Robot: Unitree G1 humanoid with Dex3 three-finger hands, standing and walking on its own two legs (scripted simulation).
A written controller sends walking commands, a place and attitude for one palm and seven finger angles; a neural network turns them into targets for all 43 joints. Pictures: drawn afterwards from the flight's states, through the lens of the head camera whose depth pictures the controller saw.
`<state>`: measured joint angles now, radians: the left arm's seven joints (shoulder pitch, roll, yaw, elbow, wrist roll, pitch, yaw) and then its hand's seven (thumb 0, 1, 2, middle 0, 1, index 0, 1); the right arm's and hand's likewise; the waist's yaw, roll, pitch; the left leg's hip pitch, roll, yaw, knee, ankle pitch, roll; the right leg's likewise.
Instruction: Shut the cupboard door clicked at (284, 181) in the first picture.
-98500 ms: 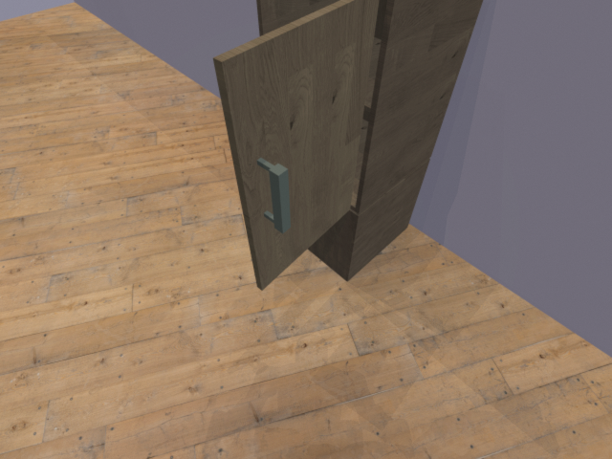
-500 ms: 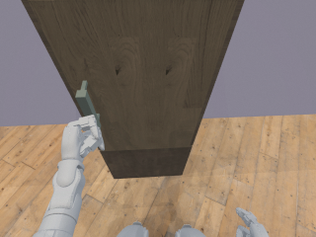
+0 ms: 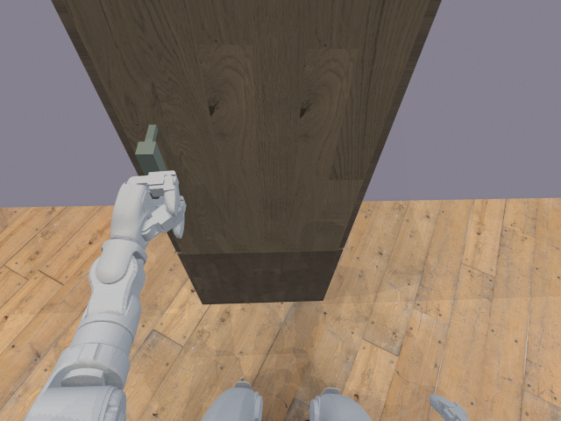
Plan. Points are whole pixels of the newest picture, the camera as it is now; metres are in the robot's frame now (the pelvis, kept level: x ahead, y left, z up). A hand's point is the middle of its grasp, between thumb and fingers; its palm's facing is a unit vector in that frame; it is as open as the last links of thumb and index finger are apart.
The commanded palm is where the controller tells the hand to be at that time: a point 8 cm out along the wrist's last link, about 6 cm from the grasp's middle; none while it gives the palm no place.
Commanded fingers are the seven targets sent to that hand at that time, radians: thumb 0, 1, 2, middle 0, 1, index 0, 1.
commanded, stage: pull the fist back off the door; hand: left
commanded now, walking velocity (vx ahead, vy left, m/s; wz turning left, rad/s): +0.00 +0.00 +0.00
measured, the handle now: (163, 174) +0.46 +0.21 +0.05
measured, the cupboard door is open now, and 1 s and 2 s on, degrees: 0 0 0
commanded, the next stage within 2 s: draw the hand back to the body in 0.96 s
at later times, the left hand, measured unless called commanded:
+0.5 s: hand (184, 211) +0.39 +0.16 +0.06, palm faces +0.09 -1.00 -0.01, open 3.2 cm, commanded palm +0.35 +0.21 +0.06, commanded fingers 0.00 0.90 0.90 -1.30 -1.50 -1.30 -1.50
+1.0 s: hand (179, 260) +0.32 +0.15 +0.05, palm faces +0.07 -1.00 +0.02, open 3.1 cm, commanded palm +0.30 +0.20 +0.06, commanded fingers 0.00 0.90 0.90 -1.30 -1.50 -1.30 -1.50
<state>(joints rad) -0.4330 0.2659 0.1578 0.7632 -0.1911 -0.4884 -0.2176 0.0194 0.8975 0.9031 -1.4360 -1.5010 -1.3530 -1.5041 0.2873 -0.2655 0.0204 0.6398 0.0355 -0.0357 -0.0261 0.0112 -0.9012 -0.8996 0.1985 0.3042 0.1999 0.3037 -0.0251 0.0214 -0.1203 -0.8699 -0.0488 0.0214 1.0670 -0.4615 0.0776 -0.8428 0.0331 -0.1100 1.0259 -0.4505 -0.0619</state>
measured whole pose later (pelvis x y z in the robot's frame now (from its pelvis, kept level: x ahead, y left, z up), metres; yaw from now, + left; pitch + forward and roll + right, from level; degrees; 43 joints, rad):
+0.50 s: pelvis -0.04 -0.01 -0.01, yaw -1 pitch +15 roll -1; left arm -0.54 0.28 0.23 0.91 -0.17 -0.50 -0.07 0.02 0.90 0.90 -1.38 -1.50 -1.33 -1.50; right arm 0.31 -0.26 0.04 0.62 0.02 -0.04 -0.02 0.01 -0.90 -0.90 0.20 0.30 0.20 0.30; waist -0.07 0.02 -0.12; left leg -0.93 -0.03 0.03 1.08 -0.41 0.07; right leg -0.91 0.05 -0.10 1.05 -0.40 -0.07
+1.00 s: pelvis +0.03 +0.01 +0.01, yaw -1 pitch +14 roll -2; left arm 0.11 0.13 0.02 0.21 -0.16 -0.41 -0.02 0.02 0.90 0.90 -1.30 -1.50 -1.30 -1.50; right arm 0.21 -0.24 0.01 0.51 0.01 -0.04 0.01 0.01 -0.90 -0.90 0.20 0.30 0.20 0.30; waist 0.01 0.03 -0.14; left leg -0.78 -0.05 0.04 1.02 -0.50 0.09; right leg -0.76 0.04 -0.08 0.98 -0.48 -0.04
